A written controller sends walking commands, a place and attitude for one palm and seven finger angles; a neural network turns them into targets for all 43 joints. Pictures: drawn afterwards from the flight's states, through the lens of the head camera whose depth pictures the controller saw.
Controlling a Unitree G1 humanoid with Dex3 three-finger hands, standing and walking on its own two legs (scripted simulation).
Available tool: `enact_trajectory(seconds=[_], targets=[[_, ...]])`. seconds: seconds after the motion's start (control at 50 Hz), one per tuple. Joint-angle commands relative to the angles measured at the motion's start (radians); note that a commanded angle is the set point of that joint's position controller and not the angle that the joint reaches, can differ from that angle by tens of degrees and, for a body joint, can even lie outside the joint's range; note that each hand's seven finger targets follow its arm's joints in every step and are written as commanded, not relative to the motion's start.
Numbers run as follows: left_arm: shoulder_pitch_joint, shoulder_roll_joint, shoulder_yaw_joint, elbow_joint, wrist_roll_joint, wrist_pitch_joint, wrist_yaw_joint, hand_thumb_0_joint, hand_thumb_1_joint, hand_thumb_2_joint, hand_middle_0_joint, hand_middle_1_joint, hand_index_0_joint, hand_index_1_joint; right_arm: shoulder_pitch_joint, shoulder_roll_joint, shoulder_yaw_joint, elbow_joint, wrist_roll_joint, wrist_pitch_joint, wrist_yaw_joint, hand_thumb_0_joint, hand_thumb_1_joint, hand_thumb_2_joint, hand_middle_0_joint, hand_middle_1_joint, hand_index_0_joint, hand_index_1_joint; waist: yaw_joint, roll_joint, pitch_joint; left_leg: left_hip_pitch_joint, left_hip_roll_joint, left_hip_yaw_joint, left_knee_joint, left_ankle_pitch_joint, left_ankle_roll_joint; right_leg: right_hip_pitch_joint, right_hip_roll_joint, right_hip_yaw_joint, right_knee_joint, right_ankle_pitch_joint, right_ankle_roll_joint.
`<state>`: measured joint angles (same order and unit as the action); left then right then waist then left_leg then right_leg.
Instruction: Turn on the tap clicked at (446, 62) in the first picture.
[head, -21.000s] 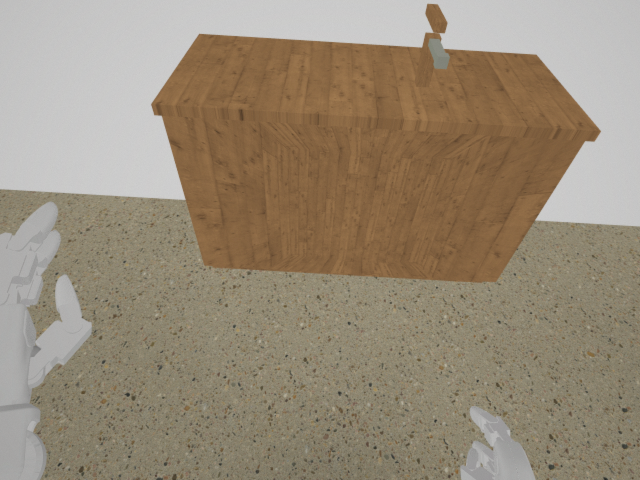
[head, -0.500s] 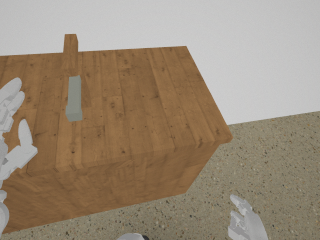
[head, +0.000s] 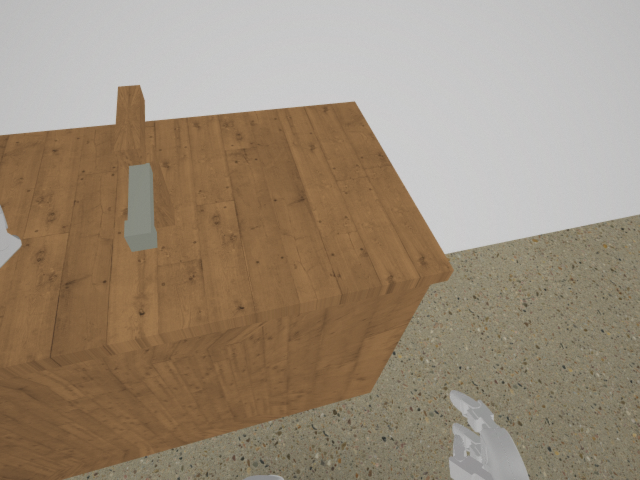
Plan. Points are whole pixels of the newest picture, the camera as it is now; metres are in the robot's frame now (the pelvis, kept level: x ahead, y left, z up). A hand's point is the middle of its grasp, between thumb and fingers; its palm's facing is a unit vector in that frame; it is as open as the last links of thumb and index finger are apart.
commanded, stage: come to a stop and stand still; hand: left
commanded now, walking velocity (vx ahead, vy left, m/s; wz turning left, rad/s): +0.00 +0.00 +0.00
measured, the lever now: (141, 234) +0.34 +0.26 +0.11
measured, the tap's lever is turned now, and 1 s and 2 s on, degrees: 0 0 0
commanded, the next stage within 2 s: look again from close up in 0.52 s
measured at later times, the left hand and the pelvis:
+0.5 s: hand (76, 274) +0.24 +0.25 +0.18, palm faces +0.36 -0.82 -0.45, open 7.4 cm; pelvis +0.03 +0.00 +0.00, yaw +1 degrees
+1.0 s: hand (85, 287) +0.24 +0.25 +0.16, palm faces +0.36 -0.85 -0.39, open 7.4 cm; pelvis +0.02 +0.00 +0.01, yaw +0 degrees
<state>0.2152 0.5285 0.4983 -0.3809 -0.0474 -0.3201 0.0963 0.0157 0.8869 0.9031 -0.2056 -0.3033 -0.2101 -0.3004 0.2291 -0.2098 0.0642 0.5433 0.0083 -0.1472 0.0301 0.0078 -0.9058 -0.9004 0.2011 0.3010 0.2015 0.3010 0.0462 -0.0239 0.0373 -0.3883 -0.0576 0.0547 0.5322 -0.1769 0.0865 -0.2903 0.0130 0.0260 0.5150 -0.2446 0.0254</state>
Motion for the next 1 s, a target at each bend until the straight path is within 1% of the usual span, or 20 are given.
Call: enact_trajectory(seconds=[0.0,0.06,0.08,0.14,0.18,0.2,0.32,0.4,0.46,0.48,0.5,0.58,0.6,0.66,0.68,0.7,0.78,0.8,0.9,0.98], targets=[[0.172,0.040,-0.039,-0.154,0.001,-0.015,-0.002,0.000,0.900,0.900,-0.200,-0.300,-0.200,-0.300,-0.037,-0.167,-0.096,-0.141,0.017,-0.058,0.005,0.000,-0.900,-0.900,0.200,0.300,0.200,0.300,0.000,0.035,-0.090,0.113,0.167,-0.183,-0.242,-0.311,-0.074,-0.021,-0.056,0.016,-0.100,-0.061,-0.050],[0.129,0.097,0.015,-0.197,0.002,-0.026,0.013,0.000,0.900,0.900,-0.200,-0.300,-0.200,-0.300,-0.064,-0.156,-0.095,-0.126,0.007,-0.060,-0.008,0.000,-0.900,-0.900,0.200,0.300,0.200,0.300,-0.003,-0.034,-0.090,0.101,0.152,-0.168,-0.203,-0.269,-0.067,-0.011,-0.071,0.042,-0.137,-0.073,-0.053],[0.061,0.177,0.072,-0.253,0.008,-0.032,0.022,0.000,0.900,0.900,-0.200,-0.300,-0.200,-0.300,-0.093,-0.165,-0.093,-0.119,0.004,-0.055,-0.012,0.000,-0.900,-0.900,0.200,0.300,0.200,0.300,-0.008,0.002,-0.113,0.110,0.148,-0.166,-0.194,-0.232,-0.065,0.004,-0.068,0.051,-0.126,-0.060,-0.057],[0.047,0.142,0.043,-0.274,0.005,-0.039,0.024,0.000,0.900,0.900,-0.200,-0.300,-0.200,-0.300,-0.080,-0.148,-0.091,-0.096,-0.004,-0.060,-0.023,0.000,-0.900,-0.900,0.200,0.300,0.200,0.300,-0.012,0.115,-0.171,0.127,0.136,-0.164,-0.150,-0.105,-0.055,0.063,-0.080,0.049,-0.095,0.041,-0.068],[0.022,0.190,0.063,-0.341,0.002,-0.038,0.029,0.000,0.900,0.900,-0.200,-0.300,-0.200,-0.300,-0.087,-0.155,-0.091,-0.081,0.001,-0.061,-0.021,0.000,-0.900,-0.900,0.200,0.300,0.200,0.300,-0.014,0.180,-0.223,0.167,0.141,-0.175,-0.131,0.029,-0.061,0.090,-0.081,0.032,-0.052,0.106,-0.067],[0.052,0.152,0.034,-0.350,-0.002,-0.038,0.029,0.000,0.900,0.900,-0.200,-0.300,-0.200,-0.300,-0.071,-0.146,-0.091,-0.082,-0.001,-0.063,-0.022,0.000,-0.900,-0.900,0.200,0.300,0.200,0.300,-0.013,0.192,-0.238,0.182,0.144,-0.182,-0.116,0.106,-0.064,0.095,-0.084,0.020,-0.042,0.126,-0.065],[0.206,0.103,0.025,-0.359,-0.018,-0.030,0.028,0.000,0.900,0.900,-0.200,-0.300,-0.200,-0.300,-0.042,-0.152,-0.111,-0.067,0.005,-0.057,-0.004,0.000,-0.900,-0.900,0.200,0.300,0.200,0.300,-0.016,0.131,-0.278,0.313,0.173,-0.181,-0.041,0.521,-0.072,0.040,-0.072,-0.016,-0.015,0.117,-0.048],[0.268,0.060,0.024,-0.258,-0.034,-0.006,0.019,0.000,0.900,0.900,-0.200,-0.300,-0.200,-0.300,-0.041,-0.153,-0.122,-0.077,0.014,-0.027,-0.010,0.000,-0.900,-0.900,0.200,0.300,0.200,0.300,-0.022,0.058,-0.224,0.269,0.179,-0.174,-0.063,0.442,-0.082,0.043,-0.073,-0.019,-0.048,0.141,-0.042],[0.233,0.058,0.020,-0.218,-0.044,0.005,0.009,0.000,0.900,0.900,-0.200,-0.300,-0.200,-0.300,-0.062,-0.150,-0.120,-0.098,0.024,-0.010,-0.025,0.000,-0.900,-0.900,0.200,0.300,0.200,0.300,-0.027,0.022,-0.181,0.207,0.167,-0.165,-0.089,0.249,-0.081,0.064,-0.083,0.004,-0.086,0.160,-0.043],[0.228,0.084,0.043,-0.213,-0.042,0.011,0.013,0.000,0.900,0.900,-0.200,-0.300,-0.200,-0.300,-0.074,-0.155,-0.121,-0.099,0.027,-0.007,-0.030,0.000,-0.900,-0.900,0.200,0.300,0.200,0.300,-0.024,0.026,-0.188,0.220,0.161,-0.163,-0.097,0.226,-0.075,0.064,-0.083,0.020,-0.089,0.176,-0.046],[0.210,0.026,-0.010,-0.215,-0.043,0.012,0.005,0.000,0.900,0.900,-0.200,-0.300,-0.200,-0.300,-0.074,-0.143,-0.113,-0.105,0.025,-0.002,-0.034,0.000,-0.900,-0.900,0.200,0.300,0.200,0.300,-0.030,0.027,-0.176,0.205,0.160,-0.160,-0.107,0.171,-0.074,0.070,-0.083,0.011,-0.098,0.161,-0.045],[0.104,0.064,-0.016,-0.290,-0.023,0.024,0.008,0.000,0.900,0.900,-0.200,-0.300,-0.200,-0.300,-0.115,-0.144,-0.100,-0.122,0.024,-0.007,-0.050,0.000,-0.900,-0.900,0.200,0.300,0.200,0.300,-0.029,0.091,-0.150,0.198,0.162,-0.177,-0.166,-0.038,-0.060,0.059,-0.079,0.033,-0.118,0.079,-0.047],[0.095,0.007,-0.063,-0.297,-0.017,0.024,0.007,0.000,0.900,0.900,-0.200,-0.300,-0.200,-0.300,-0.118,-0.133,-0.091,-0.125,0.017,-0.006,-0.053,0.000,-0.900,-0.900,0.200,0.300,0.200,0.300,-0.032,0.098,-0.142,0.186,0.165,-0.180,-0.178,-0.085,-0.056,0.067,-0.073,0.022,-0.124,0.066,-0.045],[0.069,0.013,-0.064,-0.311,-0.002,0.035,0.015,0.000,0.900,0.900,-0.200,-0.300,-0.200,-0.300,-0.120,-0.132,-0.087,-0.131,0.015,-0.013,-0.058,0.000,-0.900,-0.900,0.200,0.300,0.200,0.300,-0.032,0.120,-0.117,0.160,0.169,-0.199,-0.208,-0.194,-0.052,0.076,-0.066,0.032,-0.138,0.028,-0.047],[0.061,0.060,-0.025,-0.318,0.006,0.040,0.021,0.000,0.900,0.900,-0.200,-0.300,-0.200,-0.300,-0.129,-0.140,-0.087,-0.128,0.015,-0.012,-0.060,0.000,-0.900,-0.900,0.200,0.300,0.200,0.300,-0.027,0.133,-0.118,0.152,0.171,-0.202,-0.218,-0.217,-0.051,0.079,-0.064,0.035,-0.137,0.021,-0.046],[0.064,0.000,-0.064,-0.316,0.004,0.037,0.019,0.000,0.900,0.900,-0.200,-0.300,-0.200,-0.300,-0.128,-0.127,-0.081,-0.131,0.009,-0.010,-0.062,0.000,-0.900,-0.900,0.200,0.300,0.200,0.300,-0.030,0.136,-0.114,0.141,0.172,-0.205,-0.225,-0.237,-0.050,0.089,-0.061,0.024,-0.137,0.028,-0.046],[0.115,0.052,-0.004,-0.279,0.012,0.045,0.029,0.000,0.900,0.900,-0.200,-0.300,-0.200,-0.300,-0.120,-0.136,-0.084,-0.128,0.006,-0.007,-0.063,0.000,-0.900,-0.900,0.200,0.300,0.200,0.300,-0.024,0.145,-0.116,0.135,0.175,-0.213,-0.239,-0.251,-0.057,0.098,-0.056,0.025,-0.139,0.021,-0.047],[0.122,-0.008,-0.047,-0.280,0.007,0.043,0.024,0.000,0.900,0.900,-0.200,-0.300,-0.200,-0.300,-0.121,-0.121,-0.079,-0.134,0.004,-0.002,-0.062,0.000,-0.900,-0.900,0.200,0.300,0.200,0.300,-0.027,0.122,-0.116,0.137,0.174,-0.209,-0.235,-0.241,-0.057,0.100,-0.054,0.017,-0.142,0.033,-0.046],[0.178,-0.020,-0.049,-0.279,0.003,0.044,0.019,0.000,0.900,0.900,-0.200,-0.300,-0.200,-0.300,-0.115,-0.126,-0.083,-0.136,0.003,0.004,-0.062,0.000,-0.900,-0.900,0.200,0.300,0.200,0.300,-0.029,0.107,-0.143,0.173,0.180,-0.197,-0.223,-0.146,-0.064,0.105,-0.053,0.010,-0.139,0.070,-0.045],[0.183,0.022,-0.020,-0.286,0.007,0.049,0.022,0.000,0.900,0.900,-0.200,-0.300,-0.200,-0.300,-0.118,-0.134,-0.087,-0.134,0.008,0.003,-0.065,0.000,-0.900,-0.900,0.200,0.300,0.200,0.300,-0.028,0.105,-0.146,0.189,0.185,-0.195,-0.225,-0.116,-0.066,0.102,-0.055,0.013,-0.134,0.074,-0.042]])
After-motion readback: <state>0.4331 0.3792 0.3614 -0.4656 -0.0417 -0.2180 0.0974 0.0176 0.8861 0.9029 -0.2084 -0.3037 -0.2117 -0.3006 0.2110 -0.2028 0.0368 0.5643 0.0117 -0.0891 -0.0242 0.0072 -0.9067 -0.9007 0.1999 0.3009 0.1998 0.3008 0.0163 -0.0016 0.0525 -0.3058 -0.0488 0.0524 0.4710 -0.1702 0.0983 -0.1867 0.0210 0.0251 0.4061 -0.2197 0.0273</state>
